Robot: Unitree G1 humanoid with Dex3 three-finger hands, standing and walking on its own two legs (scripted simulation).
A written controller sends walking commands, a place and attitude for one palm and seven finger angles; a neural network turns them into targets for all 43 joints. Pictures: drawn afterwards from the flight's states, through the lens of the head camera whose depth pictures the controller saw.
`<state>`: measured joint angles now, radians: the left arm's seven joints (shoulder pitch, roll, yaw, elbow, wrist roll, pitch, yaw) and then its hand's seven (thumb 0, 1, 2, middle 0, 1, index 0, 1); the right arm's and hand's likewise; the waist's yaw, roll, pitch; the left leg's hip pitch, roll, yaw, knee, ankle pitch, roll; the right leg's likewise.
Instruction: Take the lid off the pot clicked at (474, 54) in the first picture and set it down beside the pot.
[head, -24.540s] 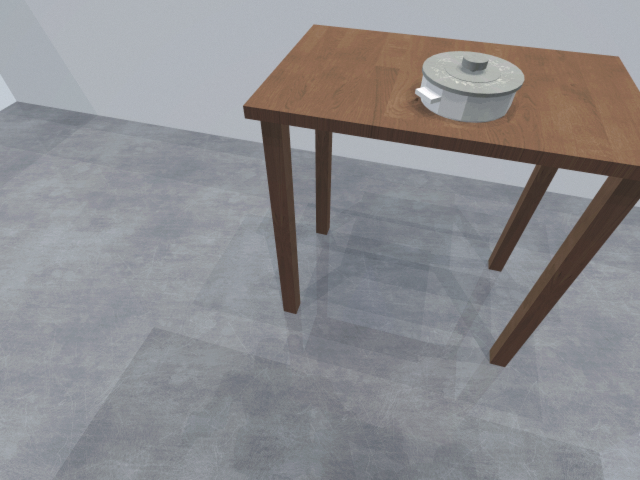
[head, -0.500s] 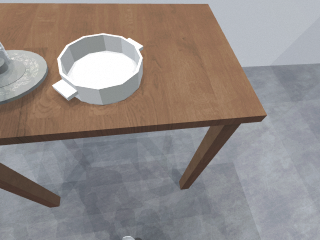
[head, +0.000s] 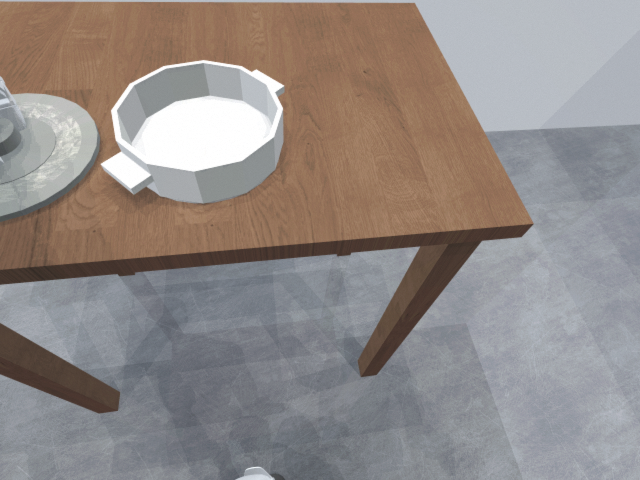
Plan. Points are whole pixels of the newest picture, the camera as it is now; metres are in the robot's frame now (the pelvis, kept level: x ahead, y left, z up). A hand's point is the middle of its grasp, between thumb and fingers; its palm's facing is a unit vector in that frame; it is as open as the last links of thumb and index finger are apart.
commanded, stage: open the fingers wide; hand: left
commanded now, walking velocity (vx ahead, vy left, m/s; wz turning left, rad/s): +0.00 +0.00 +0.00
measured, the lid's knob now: out of the picture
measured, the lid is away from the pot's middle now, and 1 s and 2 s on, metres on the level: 0.23 0.23 0.23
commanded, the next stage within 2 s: raise the empty hand in 1.06 s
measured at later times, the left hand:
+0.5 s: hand out of the picture +0.46 +0.34 +0.15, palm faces -0.39 -0.11 -0.92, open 8.6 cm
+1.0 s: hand out of the picture +0.46 +0.34 +0.15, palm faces -0.37 -0.11 -0.92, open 10.9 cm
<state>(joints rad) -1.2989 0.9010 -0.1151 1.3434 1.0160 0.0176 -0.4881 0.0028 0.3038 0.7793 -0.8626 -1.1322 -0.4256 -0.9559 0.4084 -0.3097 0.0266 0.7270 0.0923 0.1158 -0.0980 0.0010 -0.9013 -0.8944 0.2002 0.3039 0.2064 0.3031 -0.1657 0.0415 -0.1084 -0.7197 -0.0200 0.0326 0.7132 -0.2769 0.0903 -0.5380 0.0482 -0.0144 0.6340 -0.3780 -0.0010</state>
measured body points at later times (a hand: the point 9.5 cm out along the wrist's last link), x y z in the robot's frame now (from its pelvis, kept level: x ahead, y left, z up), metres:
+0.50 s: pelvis +0.00 +0.00 +0.00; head +0.08 +0.02 +0.44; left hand +0.48 +0.34 +0.20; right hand +0.03 -0.28 -0.12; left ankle +0.03 +0.06 -0.71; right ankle -0.05 -0.13 -0.71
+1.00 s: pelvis -0.01 +0.01 +0.00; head +0.07 +0.02 +0.44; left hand +0.48 +0.34 +0.20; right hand +0.00 -0.28 -0.11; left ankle +0.03 +0.06 -0.71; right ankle -0.05 -0.13 -0.71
